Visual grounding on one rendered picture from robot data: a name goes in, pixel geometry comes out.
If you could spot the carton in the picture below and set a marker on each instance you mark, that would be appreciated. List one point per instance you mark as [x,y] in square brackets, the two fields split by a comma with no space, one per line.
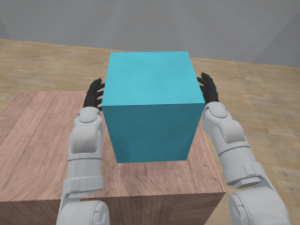
[152,105]

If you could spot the robot right upper arm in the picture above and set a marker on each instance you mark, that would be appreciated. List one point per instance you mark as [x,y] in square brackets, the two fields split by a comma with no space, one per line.
[257,206]

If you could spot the right robot hand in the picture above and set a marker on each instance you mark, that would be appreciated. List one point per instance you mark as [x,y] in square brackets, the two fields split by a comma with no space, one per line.
[209,90]

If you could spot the robot left upper arm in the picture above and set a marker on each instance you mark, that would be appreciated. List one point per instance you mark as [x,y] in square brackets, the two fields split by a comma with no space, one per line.
[84,213]

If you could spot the pedestal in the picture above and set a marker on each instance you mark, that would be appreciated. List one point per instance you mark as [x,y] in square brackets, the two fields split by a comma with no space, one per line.
[34,133]

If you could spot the right robot forearm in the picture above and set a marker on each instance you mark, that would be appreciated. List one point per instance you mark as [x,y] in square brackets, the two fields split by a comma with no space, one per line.
[240,167]

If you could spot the left robot forearm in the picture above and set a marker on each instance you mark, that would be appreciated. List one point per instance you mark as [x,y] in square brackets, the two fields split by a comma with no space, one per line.
[84,155]

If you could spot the left robot hand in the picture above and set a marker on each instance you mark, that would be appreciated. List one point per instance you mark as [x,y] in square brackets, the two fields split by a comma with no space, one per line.
[92,95]

